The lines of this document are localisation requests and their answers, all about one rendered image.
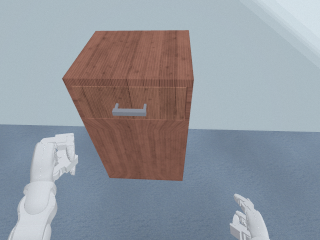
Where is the handle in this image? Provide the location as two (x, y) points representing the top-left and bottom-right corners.
(112, 103), (147, 117)

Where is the drawer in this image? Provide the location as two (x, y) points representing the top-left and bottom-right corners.
(72, 86), (187, 120)

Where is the robot right hand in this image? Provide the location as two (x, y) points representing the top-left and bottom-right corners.
(229, 194), (269, 240)

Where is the cabinet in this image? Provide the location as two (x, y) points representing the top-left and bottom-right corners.
(62, 30), (194, 181)

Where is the robot left hand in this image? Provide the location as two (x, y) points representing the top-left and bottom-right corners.
(30, 133), (78, 183)

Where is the robot left forearm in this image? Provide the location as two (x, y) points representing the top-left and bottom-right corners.
(7, 180), (58, 240)

